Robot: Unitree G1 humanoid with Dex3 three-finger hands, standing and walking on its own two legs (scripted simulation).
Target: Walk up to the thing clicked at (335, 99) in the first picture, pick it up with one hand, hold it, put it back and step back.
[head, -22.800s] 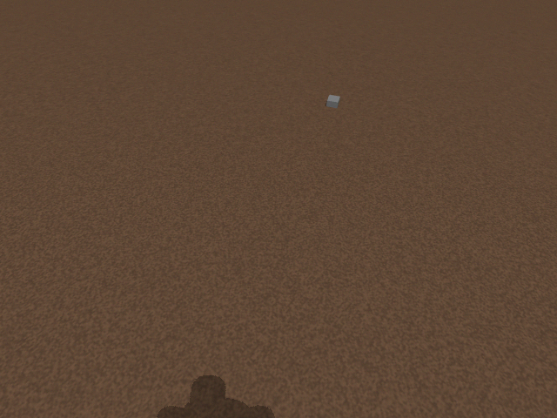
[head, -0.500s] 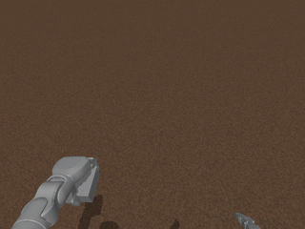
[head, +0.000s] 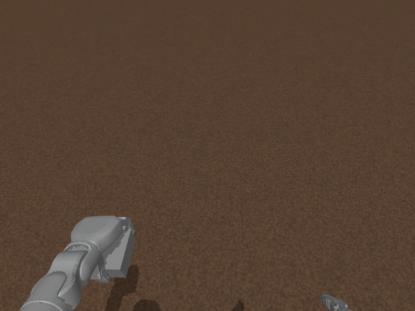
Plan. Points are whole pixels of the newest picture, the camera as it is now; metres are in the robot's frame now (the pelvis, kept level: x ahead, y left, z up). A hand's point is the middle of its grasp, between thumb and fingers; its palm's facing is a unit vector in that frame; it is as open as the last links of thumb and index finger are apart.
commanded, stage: crouch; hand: left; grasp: from above
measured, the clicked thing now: (111, 253) +0.30 +0.21 -0.07
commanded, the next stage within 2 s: lower in 1.90 s
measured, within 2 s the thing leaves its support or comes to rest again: neither
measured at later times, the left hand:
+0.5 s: hand (129, 268) +0.33 +0.23 -0.25, palm faces -0.41 +0.08 -0.91, open 11.0 cm
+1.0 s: hand (148, 280) +0.37 +0.23 -0.47, palm faces -0.46 +0.03 -0.89, open 11.0 cm
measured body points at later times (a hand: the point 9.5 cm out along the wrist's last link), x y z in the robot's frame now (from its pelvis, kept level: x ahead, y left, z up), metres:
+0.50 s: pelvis -0.06 +0.00 -0.15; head +0.07 +0.02 +0.28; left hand +0.35 +0.22 -0.20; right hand +0.03 -0.29 -0.27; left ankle +0.00 +0.12 -0.74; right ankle +0.01 -0.13 -0.74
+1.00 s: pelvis -0.08 +0.01 -0.32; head +0.14 +0.04 +0.07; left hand +0.39 +0.22 -0.42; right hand -0.03 -0.27 -0.44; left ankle -0.01 +0.12 -0.74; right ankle +0.00 -0.13 -0.74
